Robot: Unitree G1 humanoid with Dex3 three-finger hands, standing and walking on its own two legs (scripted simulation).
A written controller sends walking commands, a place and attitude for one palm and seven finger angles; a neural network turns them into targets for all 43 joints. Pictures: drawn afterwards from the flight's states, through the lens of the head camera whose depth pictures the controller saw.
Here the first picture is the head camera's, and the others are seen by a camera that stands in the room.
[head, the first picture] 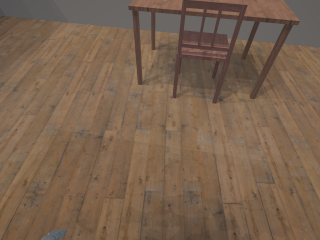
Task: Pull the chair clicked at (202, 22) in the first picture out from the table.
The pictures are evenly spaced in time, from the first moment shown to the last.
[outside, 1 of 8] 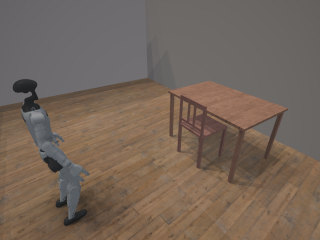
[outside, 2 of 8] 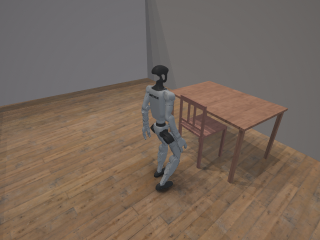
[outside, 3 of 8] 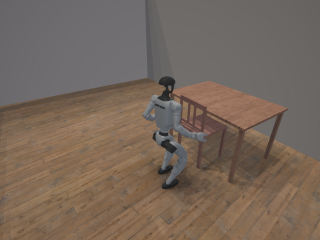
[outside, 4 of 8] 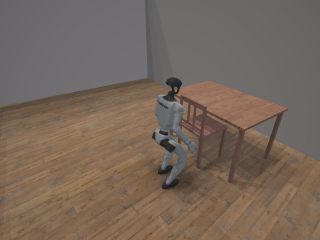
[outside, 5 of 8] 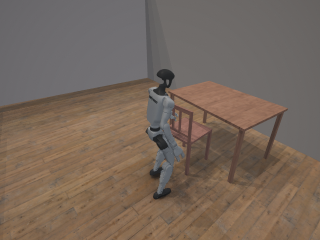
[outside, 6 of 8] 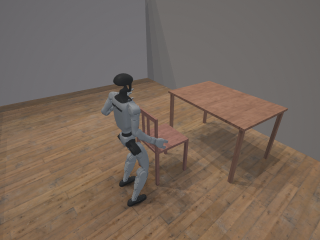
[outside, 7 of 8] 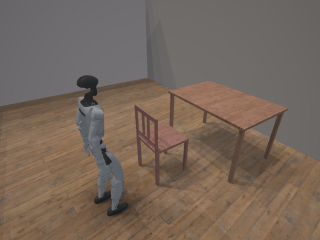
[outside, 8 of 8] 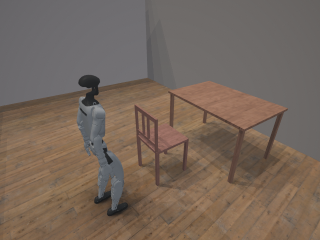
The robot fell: no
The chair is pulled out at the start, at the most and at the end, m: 0.00 0.58 0.57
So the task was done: yes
